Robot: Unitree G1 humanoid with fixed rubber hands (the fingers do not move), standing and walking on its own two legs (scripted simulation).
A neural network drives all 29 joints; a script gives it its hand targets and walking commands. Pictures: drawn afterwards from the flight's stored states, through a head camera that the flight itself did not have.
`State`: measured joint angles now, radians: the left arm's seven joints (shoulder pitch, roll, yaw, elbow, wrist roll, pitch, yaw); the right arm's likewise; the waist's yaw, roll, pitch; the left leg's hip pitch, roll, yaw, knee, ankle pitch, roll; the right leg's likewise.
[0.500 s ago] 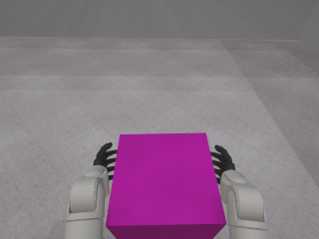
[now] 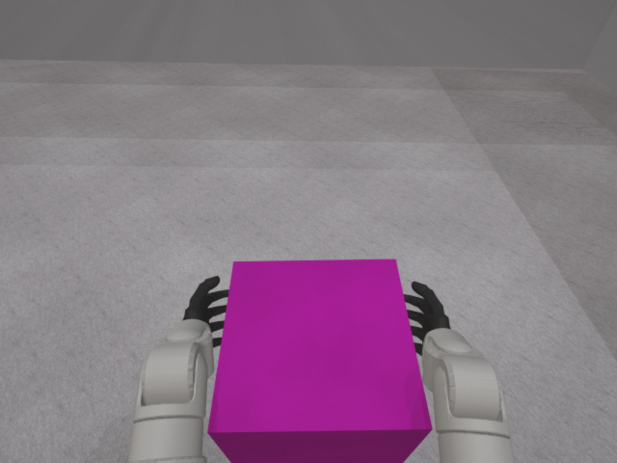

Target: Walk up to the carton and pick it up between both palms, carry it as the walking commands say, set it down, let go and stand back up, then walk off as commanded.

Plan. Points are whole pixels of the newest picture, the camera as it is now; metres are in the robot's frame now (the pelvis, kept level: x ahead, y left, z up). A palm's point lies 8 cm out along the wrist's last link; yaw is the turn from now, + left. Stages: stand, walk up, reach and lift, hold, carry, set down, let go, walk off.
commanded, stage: hold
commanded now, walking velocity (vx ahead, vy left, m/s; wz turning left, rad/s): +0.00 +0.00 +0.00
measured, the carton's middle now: (316, 374) +0.25 +0.00 -0.02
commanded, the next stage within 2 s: set down in 0.76 s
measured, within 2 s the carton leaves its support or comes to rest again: neither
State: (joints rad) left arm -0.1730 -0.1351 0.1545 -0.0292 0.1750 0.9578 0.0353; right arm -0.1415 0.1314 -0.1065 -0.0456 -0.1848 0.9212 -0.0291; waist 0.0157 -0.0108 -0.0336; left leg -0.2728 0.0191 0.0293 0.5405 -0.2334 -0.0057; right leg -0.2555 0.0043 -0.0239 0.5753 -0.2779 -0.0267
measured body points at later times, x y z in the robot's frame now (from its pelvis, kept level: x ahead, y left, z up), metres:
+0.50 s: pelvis -0.01 +0.01 +0.01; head -0.04 +0.01 +0.46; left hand +0.27 +0.17 +0.04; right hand +0.27 -0.13 +0.04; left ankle +0.03 +0.13 -0.73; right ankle +0.01 -0.10 -0.73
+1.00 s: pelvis +0.01 +0.02 +0.01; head -0.04 +0.03 +0.46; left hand +0.30 +0.15 +0.03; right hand +0.29 -0.15 +0.04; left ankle +0.03 +0.13 -0.73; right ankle +0.01 -0.10 -0.73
